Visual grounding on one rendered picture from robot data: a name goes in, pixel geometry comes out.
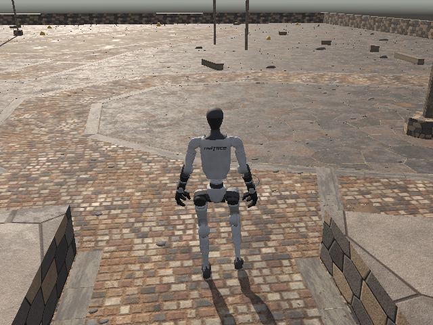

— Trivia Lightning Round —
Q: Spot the robot left upper arm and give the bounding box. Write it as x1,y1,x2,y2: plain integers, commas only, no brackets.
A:
183,137,201,174

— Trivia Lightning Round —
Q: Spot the robot right hand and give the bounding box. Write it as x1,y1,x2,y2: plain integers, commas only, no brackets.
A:
242,191,258,208

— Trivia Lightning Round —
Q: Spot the robot right forearm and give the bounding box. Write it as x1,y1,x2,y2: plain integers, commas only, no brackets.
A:
242,163,256,194

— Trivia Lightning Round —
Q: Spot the robot torso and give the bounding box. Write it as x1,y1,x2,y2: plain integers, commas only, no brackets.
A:
200,133,231,203

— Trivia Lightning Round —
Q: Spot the robot left hand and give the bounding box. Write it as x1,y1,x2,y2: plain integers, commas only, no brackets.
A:
175,191,191,207

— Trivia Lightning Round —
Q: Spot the robot left forearm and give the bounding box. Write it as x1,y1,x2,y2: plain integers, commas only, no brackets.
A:
177,164,190,193

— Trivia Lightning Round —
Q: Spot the robot right upper arm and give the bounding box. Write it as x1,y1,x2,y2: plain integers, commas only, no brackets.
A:
229,136,248,174

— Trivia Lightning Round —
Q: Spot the humanoid robot head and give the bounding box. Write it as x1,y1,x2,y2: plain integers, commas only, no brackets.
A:
204,107,227,140

